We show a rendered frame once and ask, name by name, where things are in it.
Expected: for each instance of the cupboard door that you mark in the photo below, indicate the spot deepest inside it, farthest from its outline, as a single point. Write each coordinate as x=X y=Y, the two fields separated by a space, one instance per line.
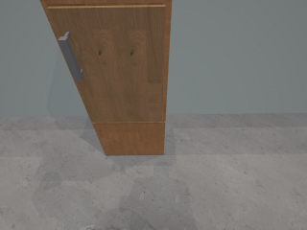
x=121 y=51

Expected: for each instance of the handle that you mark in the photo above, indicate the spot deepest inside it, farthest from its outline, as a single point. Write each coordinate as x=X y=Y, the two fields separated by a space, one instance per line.
x=69 y=55

